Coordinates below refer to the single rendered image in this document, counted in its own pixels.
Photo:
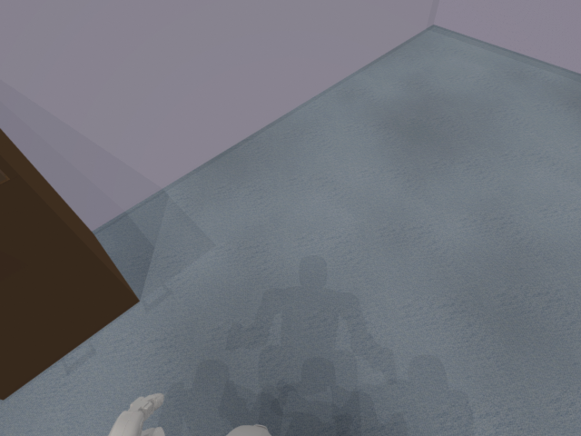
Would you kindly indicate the left robot hand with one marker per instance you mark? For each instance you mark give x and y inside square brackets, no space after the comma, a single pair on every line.
[130,423]

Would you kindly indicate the cabinet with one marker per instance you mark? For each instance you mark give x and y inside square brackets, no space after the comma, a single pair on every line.
[58,286]

